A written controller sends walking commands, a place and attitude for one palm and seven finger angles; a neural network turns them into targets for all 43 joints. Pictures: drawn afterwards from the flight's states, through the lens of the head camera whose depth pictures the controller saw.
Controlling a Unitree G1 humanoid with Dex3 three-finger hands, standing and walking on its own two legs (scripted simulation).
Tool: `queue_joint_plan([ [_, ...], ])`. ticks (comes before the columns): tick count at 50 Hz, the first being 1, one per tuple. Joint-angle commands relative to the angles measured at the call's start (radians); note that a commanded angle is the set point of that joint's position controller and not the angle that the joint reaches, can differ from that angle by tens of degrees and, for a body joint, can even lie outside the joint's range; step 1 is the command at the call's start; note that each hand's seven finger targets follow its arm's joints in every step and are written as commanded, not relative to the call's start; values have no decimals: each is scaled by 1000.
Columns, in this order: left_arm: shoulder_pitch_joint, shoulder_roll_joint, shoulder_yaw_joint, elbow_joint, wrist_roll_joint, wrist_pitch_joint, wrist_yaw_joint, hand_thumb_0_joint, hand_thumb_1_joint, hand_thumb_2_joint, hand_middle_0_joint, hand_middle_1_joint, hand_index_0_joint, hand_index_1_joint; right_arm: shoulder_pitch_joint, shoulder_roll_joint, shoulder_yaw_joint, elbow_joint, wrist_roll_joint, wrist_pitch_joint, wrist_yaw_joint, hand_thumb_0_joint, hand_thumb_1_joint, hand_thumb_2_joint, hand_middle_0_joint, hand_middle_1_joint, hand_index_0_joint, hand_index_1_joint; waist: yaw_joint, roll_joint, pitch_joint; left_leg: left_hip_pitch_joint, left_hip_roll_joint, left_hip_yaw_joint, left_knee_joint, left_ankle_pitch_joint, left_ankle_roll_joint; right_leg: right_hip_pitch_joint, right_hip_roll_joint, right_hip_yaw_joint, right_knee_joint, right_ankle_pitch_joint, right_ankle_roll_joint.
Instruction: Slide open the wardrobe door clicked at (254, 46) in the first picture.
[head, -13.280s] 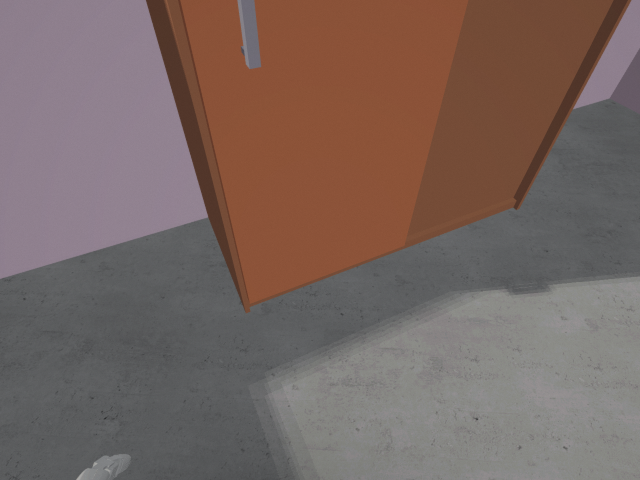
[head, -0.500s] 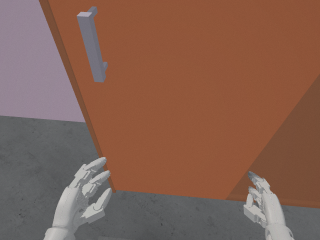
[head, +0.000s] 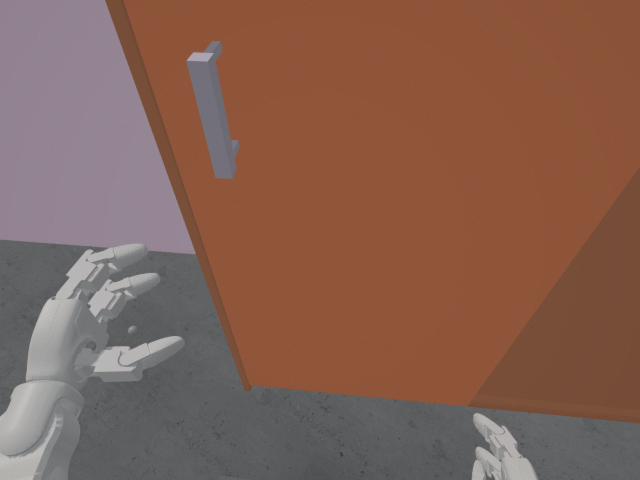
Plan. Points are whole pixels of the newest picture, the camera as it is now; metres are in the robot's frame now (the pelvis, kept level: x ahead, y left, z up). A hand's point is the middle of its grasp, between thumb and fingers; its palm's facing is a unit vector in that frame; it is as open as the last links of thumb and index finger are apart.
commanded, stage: raise the hand with hooked fingers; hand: left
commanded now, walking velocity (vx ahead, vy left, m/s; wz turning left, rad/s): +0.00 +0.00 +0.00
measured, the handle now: (220, 112) +0.49 +0.16 +0.23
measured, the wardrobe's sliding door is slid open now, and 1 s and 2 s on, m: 0.00 0.00 0.00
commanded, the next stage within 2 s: move the hooked fingers beside the handle in 1.18 s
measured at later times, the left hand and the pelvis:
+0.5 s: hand (56, 250) +0.26 +0.26 +0.22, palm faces +0.07 -0.99 -0.13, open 13.9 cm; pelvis +0.01 -0.01 +0.01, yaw +2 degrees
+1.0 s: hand (55, 214) +0.28 +0.26 +0.25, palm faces +0.00 -0.99 -0.14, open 14.0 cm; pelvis +0.01 -0.01 +0.01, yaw +0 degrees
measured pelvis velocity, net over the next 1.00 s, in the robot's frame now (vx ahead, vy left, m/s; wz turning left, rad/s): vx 0.01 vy -0.01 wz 0.01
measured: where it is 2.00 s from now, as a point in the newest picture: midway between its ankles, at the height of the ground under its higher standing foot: outside the picture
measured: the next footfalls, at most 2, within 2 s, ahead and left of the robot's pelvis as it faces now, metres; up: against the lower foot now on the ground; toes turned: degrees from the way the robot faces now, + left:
none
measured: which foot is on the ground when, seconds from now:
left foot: down 0.00-1.00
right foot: down 0.00-1.00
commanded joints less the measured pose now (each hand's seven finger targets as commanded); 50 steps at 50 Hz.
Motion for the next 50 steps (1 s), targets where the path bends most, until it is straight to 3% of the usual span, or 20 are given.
queue_joint_plan([
  [1,-239,131,4,-205,8,-83,-48,0,-197,430,-278,-1005,-278,-1005,-167,-139,-58,-152,4,-100,-9,0,-900,-900,200,300,200,300,11,32,-70,166,8,-99,-138,70,-3,-49,18,25,-144,112,3],
  [3,-294,163,8,-169,4,-37,-91,0,-243,410,-282,-1035,-282,-1035,-163,-151,-62,-140,16,-111,-26,0,-900,-900,200,300,200,300,15,29,-53,174,4,-108,-166,29,-2,-41,17,28,-168,79,5],
  [6,-331,263,98,-154,0,31,-125,0,-313,380,-287,-1080,-287,-1080,-178,-160,-60,-137,18,-116,-45,0,-900,-900,200,300,200,300,47,-3,-98,213,2,-118,-193,58,3,11,17,28,-187,102,4],
  [11,-437,360,237,-216,-42,61,-119,0,-430,330,-295,-1155,-295,-1155,-215,-142,-40,-138,15,-108,-42,0,-900,-900,200,300,200,300,80,48,-163,296,-7,-123,-219,168,-9,99,22,17,-200,202,-5],
  [14,-491,336,230,-155,-58,86,-135,0,-500,300,-300,-1200,-300,-1200,-229,-135,-32,-131,20,-98,-36,0,-900,-900,200,300,200,300,69,85,-120,313,-10,-115,-228,182,-12,88,21,17,-215,242,-6],
  [16,-511,336,222,-84,-57,127,-158,0,-500,300,-300,-1200,-300,-1200,-231,-138,-30,-124,24,-86,-33,0,-900,-900,200,300,200,300,70,61,-76,307,-10,-110,-232,181,-7,86,21,30,-237,258,-7],
  [17,-543,331,204,-59,-55,153,-172,0,-500,300,-300,-1200,-300,-1200,-233,-143,-27,-120,30,-78,-32,0,-900,-900,200,300,200,300,57,43,-55,296,-9,-111,-240,167,-7,78,17,28,-242,254,-4],
  [21,-623,373,192,-5,-34,253,-227,0,-500,300,-300,-1200,-300,-1200,-255,-148,-22,-136,40,-44,-35,0,-900,-900,200,300,200,300,58,13,-61,305,-14,-107,-238,169,4,85,9,48,-261,269,0],
  [23,-698,443,238,-58,-32,273,-239,0,-500,300,-300,-1200,-300,-1200,-272,-147,-20,-153,42,-33,-34,0,-900,-900,200,300,200,300,63,50,-139,335,-24,-110,-229,195,4,110,4,52,-255,293,0],
  [25,-759,494,279,-111,-36,266,-243,0,-500,300,-300,-1200,-300,-1200,-286,-138,-15,-165,40,-27,-32,0,-900,-900,200,300,200,300,65,41,-197,371,-27,-113,-225,221,6,131,7,46,-256,307,-1],
  [28,-806,551,340,-104,-53,250,-244,0,-500,300,-300,-1200,-300,-1200,-295,-134,-8,-162,37,-17,-29,0,-900,-900,200,300,200,300,71,53,-209,385,-30,-113,-228,231,6,148,9,46,-267,317,-4],
  [31,-808,575,365,21,-59,269,-257,0,-500,300,-300,-1200,-300,-1200,-297,-146,-9,-144,39,-6,-25,0,-900,-900,200,300,200,300,78,25,-149,354,-28,-116,-237,210,7,136,7,52,-288,296,-4],
  [34,-878,563,312,151,-40,338,-283,0,-500,300,-300,-1200,-300,-1200,-299,-160,-10,-133,54,6,-25,0,-900,-900,200,300,200,300,59,50,-79,323,-25,-115,-246,160,7,75,-7,60,-294,248,1],
  [36,-811,487,243,254,-33,376,-304,0,-500,300,-300,-1200,-300,-1200,-293,-166,-15,-137,59,14,-18,0,-900,-900,200,300,200,300,56,-11,-27,284,-18,-117,-233,139,4,47,-17,81,-297,225,9],
  [38,-803,459,197,259,-26,401,-323,0,-500,300,-300,-1200,-300,-1200,-295,-177,-20,-151,69,23,-14,0,-900,-900,200,300,200,300,47,-35,-47,268,-18,-119,-222,106,3,22,-22,87,-283,180,17],
  [41,-815,505,229,118,-40,383,-337,0,-500,300,-300,-1200,-300,-1200,-317,-168,-20,-190,69,24,-7,0,-900,-900,200,300,200,300,61,-27,-158,313,-22,-119,-192,139,5,63,-24,105,-260,198,19],
  [42,-852,567,286,15,-44,359,-329,0,-500,300,-300,-1200,-300,-1200,-324,-170,-24,-201,64,20,-7,0,-900,-900,200,300,200,300,69,-1,-238,335,-28,-120,-188,166,6,100,-24,101,-248,224,13],
  [44,-855,623,366,-125,-57,302,-300,0,-500,300,-300,-1200,-300,-1200,-324,-155,-20,-218,53,10,-10,0,-900,-900,200,300,200,300,83,45,-318,390,-32,-116,-192,232,8,152,-10,70,-229,286,-3],
  [46,-811,675,440,-193,-67,256,-260,0,-500,300,-300,-1200,-300,-1200,-316,-147,-16,-213,40,3,-11,0,-900,-900,200,300,200,300,99,73,-306,399,-26,-114,-204,267,7,163,3,53,-238,302,-11],
  [50,-787,596,418,-5,-59,287,-213,0,-500,300,-300,-1200,-300,-1200,-287,-151,-21,-163,42,5,-17,0,-900,-900,200,300,200,300,74,96,-104,340,-14,-112,-244,186,1,69,9,31,-266,238,-9],
])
